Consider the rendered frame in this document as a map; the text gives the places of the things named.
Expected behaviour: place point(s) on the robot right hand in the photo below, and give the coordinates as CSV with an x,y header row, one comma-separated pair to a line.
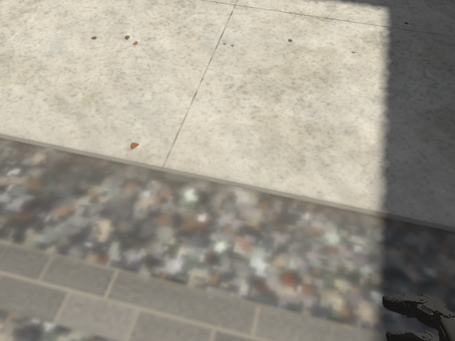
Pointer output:
x,y
427,310

